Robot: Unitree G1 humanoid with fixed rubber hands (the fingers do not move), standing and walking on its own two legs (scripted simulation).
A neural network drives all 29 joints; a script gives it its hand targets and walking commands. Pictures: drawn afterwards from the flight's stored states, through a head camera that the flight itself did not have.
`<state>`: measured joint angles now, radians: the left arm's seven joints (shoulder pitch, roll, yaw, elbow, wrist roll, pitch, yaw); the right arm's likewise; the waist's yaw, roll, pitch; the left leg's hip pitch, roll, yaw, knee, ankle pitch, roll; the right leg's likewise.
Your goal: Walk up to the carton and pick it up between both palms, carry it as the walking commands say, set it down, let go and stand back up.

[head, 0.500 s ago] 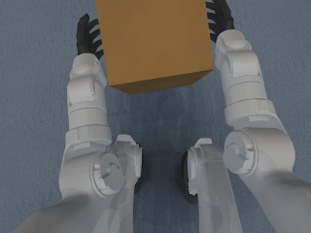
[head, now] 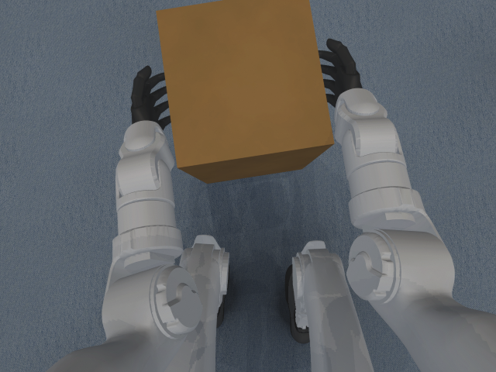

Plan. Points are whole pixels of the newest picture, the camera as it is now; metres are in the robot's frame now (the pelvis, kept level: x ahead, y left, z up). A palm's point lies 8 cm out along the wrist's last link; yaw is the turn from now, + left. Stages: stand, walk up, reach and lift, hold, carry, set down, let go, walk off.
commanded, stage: reach and lift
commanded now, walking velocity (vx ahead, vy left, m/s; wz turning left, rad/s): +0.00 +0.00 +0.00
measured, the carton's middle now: (245, 108) +0.52 +0.03 -0.13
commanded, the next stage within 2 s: none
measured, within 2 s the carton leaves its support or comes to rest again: neither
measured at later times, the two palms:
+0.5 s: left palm (127, 119) +0.45 +0.17 +0.01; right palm (365, 85) +0.49 -0.11 +0.01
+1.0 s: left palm (92, 110) +0.43 +0.17 +0.09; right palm (395, 71) +0.47 -0.11 +0.08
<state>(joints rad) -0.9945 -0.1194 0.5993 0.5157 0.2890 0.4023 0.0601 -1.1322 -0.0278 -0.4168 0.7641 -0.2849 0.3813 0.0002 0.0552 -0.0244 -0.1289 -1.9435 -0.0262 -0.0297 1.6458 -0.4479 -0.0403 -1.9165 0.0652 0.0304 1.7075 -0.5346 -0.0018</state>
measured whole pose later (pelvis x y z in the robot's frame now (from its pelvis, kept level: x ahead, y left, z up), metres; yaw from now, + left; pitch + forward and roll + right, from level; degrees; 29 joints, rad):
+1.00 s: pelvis +0.03 +0.00 +0.13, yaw +0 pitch +33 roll +1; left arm -0.68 -0.20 0.53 0.46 0.31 0.36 0.04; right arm -0.80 0.08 -0.41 0.67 -0.31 0.33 0.02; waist 0.06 -0.02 -0.17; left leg -1.39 -0.02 -0.05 1.19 -0.37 -0.03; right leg -1.36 0.06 0.04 1.24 -0.45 -0.01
